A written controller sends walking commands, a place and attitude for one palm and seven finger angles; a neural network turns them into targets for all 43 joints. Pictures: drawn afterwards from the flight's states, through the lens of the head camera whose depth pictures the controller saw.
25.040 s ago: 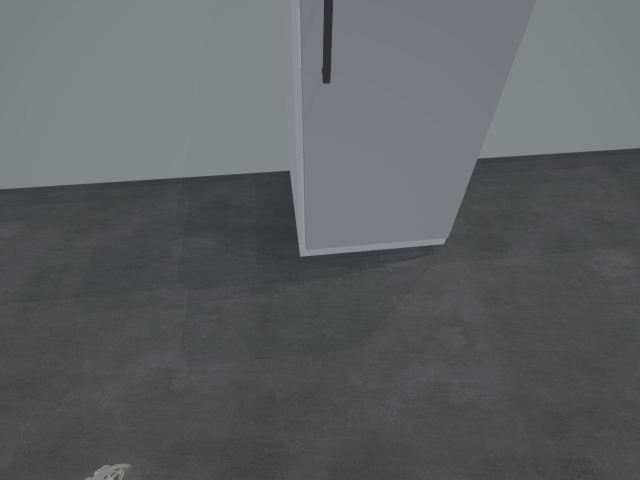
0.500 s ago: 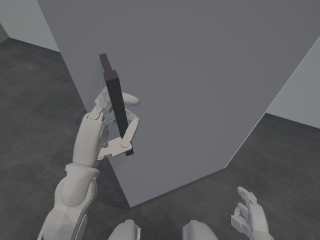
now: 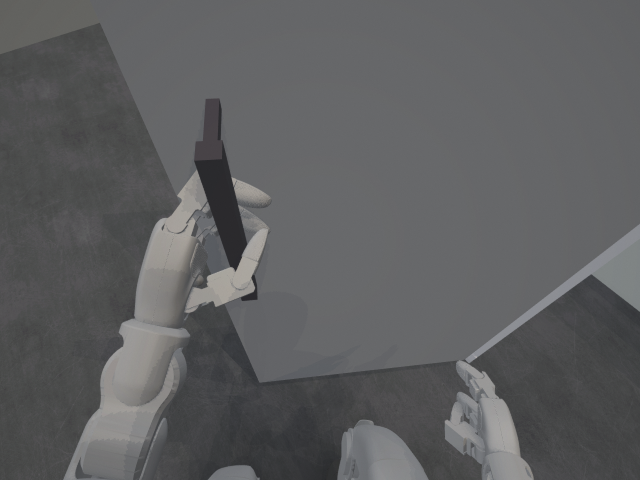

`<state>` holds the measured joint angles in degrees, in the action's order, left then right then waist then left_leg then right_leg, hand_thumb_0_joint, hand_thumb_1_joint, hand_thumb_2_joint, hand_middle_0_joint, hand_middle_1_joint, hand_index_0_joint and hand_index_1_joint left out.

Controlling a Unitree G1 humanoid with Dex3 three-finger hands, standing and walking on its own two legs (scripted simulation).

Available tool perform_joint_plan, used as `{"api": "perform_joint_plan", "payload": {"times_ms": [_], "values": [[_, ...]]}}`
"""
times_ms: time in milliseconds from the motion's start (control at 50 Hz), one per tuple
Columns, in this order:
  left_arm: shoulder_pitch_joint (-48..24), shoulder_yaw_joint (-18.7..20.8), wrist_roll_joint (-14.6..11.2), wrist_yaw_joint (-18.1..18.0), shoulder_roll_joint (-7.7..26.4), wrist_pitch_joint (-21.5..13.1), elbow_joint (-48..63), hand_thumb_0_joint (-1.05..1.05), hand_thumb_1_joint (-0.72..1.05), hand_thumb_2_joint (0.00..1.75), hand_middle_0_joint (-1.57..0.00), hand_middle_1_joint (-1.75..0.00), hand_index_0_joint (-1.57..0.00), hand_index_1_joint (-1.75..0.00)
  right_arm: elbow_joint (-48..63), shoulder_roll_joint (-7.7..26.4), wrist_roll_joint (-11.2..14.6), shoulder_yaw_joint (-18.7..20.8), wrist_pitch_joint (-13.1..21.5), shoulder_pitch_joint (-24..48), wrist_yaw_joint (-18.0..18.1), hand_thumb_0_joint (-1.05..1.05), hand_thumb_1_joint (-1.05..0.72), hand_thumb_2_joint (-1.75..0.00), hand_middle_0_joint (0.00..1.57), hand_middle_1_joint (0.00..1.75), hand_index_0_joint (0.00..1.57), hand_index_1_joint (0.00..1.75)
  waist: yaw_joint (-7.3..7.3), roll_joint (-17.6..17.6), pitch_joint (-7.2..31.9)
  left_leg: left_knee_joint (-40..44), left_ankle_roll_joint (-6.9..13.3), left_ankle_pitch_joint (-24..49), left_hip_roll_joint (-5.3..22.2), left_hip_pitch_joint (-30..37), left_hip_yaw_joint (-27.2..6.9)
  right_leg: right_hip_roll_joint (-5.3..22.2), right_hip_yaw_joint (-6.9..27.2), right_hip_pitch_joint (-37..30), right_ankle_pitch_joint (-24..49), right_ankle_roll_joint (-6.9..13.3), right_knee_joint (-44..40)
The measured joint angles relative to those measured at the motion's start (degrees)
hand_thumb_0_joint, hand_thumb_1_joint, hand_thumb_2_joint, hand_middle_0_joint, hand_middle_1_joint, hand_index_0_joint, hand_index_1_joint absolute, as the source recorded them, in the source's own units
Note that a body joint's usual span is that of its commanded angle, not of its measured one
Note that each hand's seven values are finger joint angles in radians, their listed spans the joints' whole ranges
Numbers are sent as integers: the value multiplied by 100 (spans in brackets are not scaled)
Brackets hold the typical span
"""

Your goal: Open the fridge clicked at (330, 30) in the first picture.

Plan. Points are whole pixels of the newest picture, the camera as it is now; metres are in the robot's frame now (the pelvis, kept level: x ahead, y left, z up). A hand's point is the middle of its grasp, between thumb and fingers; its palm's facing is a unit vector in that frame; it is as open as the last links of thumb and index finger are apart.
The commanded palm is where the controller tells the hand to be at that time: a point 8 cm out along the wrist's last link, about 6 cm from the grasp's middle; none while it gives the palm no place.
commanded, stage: walk backward, drawing the door open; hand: left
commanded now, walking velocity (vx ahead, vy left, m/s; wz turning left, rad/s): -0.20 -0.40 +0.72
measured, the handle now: (234, 221) +0.33 +0.10 +0.16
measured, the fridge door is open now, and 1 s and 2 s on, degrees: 58 66 64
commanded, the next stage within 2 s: stop walking and hold the door back in 0.24 s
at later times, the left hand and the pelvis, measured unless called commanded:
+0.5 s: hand (301, 374) +0.20 +0.03 +0.15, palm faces +0.43 -0.89 -0.14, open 5.5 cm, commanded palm +0.19 +0.08 +0.14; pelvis -0.05 -0.21 -0.01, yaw +18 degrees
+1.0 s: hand (285, 333) +0.23 +0.04 +0.16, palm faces +0.51 -0.83 -0.23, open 5.3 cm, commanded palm +0.20 +0.09 +0.14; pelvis -0.12 -0.29 +0.01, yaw +23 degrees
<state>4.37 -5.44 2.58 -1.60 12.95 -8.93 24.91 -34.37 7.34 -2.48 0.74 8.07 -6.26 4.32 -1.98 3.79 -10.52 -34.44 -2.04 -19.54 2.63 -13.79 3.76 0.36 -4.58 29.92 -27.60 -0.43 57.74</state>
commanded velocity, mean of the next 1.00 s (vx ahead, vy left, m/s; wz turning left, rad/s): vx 0.07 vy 0.04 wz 0.22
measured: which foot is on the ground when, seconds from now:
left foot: down 0.00-0.18, up 0.20-0.36, down 0.38-0.60, up 0.62-0.94, down 0.96-1.00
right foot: up 0.00-0.16, down 0.18-0.38, up 0.40-0.60, down 0.62-0.98, up 1.00-1.00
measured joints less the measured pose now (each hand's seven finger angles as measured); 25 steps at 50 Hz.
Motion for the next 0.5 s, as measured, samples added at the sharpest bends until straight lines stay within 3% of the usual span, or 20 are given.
{"api": "perform_joint_plan", "payload": {"times_ms": [60,140,180,220,260,300,340,380,400,440,500], "values": [[-78,142,71,-7,16,58,-112,-5,62,81,-48,-140,-31,-137,-115,-11,4,-94,16,-71,-124,2,-91,-90,20,30,20,30,45,-266,-157,370,-239,382,353,-5,-542,-69,234,346,305,-120,350],[-105,346,-73,-94,-52,230,-196,-4,64,81,-47,-140,-30,-139,-173,82,175,-50,6,-203,-238,2,-90,-90,20,30,20,30,268,-695,-187,393,-415,501,796,-123,-1054,198,449,-382,1179,-146,-1548],[-52,597,-143,-186,84,339,-161,-5,63,82,-47,-140,-28,-139,-165,34,289,-80,-70,-279,-250,2,-90,-90,20,30,21,30,358,-585,2,-40,-270,216,795,-355,-1173,400,503,-928,1408,-173,-2418],[-17,902,-163,-290,-16,383,-155,-5,64,83,-46,-140,-28,-140,-280,144,326,-63,-167,-15,-205,2,-90,-90,20,30,21,30,306,-703,-49,-1307,-23,-726,669,-830,-1331,283,404,-744,1515,-247,-2090],[19,1051,-193,-330,-52,468,-149,-5,65,83,-46,-140,-28,-140,-361,239,308,22,-232,181,-108,2,-90,-90,20,30,21,30,145,-680,-134,-2674,94,-1315,315,-1256,-1034,345,255,-727,1547,-171,-1976],[89,1116,-252,-325,7,533,-119,-4,66,82,-46,-140,-28,-140,-347,295,312,89,-307,251,-65,2,-91,-90,20,30,20,30,20,-555,-168,-3075,101,-1482,87,-1317,-457,435,102,-804,1638,-59,-2088],[157,1131,-333,-277,89,591,-39,-3,67,81,-46,-140,-28,-140,-228,337,318,90,-353,182,-29,2,-91,-90,20,30,20,30,-109,-421,-89,-2352,75,-1362,-75,-1068,47,505,-122,-797,1702,20,-2154],[169,1111,-437,-227,185,542,35,-2,66,81,-46,-140,-28,-140,-41,403,294,61,-332,-1,22,2,-91,-90,20,30,20,30,-143,-355,158,-1014,139,-833,-164,-619,332,510,-348,-471,1530,91,-1767],[38,1077,-462,-229,228,418,-62,-2,67,81,-46,-140,-29,-140,-13,400,276,75,-315,-49,63,2,-91,-90,20,30,20,30,-97,-282,188,-823,295,-243,-162,-633,317,502,-361,-270,1113,54,-1344],[-369,958,-414,-296,196,295,-486,-2,68,82,-46,-140,-31,-140,-146,329,280,40,-337,-85,102,2,-91,-90,19,29,20,30,143,-72,63,-1033,454,-38,-155,-638,276,339,15,-43,485,-78,-374],[-871,740,-295,-422,4,322,-1261,-2,74,84,-48,-140,-35,-140,-322,294,323,-99,-342,-293,83,2,-91,-90,19,29,20,30,369,-182,140,-779,344,128,-76,-546,-64,198,172,-62,423,-154,178]]}}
